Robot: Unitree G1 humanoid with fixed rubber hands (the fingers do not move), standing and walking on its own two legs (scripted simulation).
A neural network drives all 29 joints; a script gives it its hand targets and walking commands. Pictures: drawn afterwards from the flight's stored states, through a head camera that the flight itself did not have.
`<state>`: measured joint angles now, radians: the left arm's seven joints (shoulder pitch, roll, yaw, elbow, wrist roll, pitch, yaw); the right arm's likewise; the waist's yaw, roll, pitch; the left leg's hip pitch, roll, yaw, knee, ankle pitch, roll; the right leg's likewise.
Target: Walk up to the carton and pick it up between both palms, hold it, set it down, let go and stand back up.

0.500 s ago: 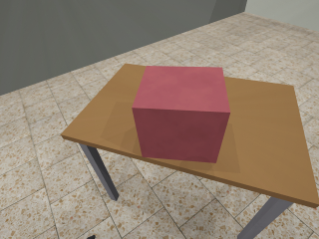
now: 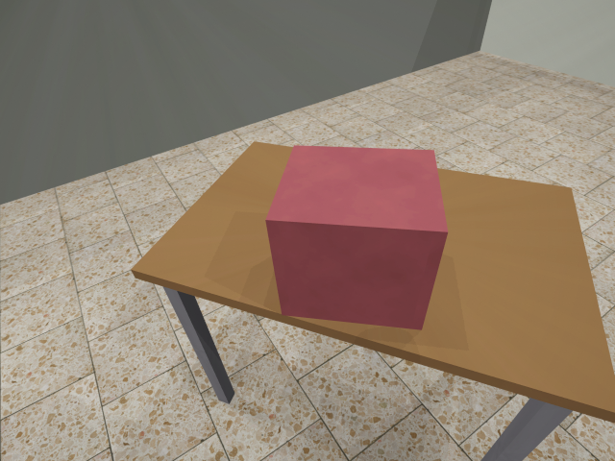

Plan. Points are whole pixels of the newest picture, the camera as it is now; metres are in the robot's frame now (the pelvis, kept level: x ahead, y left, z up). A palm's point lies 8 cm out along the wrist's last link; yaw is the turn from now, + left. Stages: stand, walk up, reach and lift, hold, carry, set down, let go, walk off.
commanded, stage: stand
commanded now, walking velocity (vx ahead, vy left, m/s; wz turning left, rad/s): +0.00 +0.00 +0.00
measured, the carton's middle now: (355, 234) +0.49 -0.05 +0.02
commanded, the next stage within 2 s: none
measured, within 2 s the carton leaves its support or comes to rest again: neither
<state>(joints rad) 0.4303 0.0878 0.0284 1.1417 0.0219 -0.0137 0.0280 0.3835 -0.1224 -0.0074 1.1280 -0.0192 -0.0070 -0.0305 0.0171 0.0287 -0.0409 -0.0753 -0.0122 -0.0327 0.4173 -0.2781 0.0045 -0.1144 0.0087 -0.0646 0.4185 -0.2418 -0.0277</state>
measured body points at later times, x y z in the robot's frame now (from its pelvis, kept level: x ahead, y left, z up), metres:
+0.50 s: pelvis -0.02 -0.01 +0.00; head -0.04 -0.02 +0.45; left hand -0.08 +0.18 -0.16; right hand -0.06 -0.19 -0.17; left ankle -0.03 +0.12 -0.74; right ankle +0.00 -0.10 -0.74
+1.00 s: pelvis -0.02 -0.02 +0.00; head -0.03 -0.04 +0.45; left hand -0.07 +0.16 -0.16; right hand -0.06 -0.21 -0.18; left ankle -0.03 +0.12 -0.74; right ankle -0.01 -0.10 -0.74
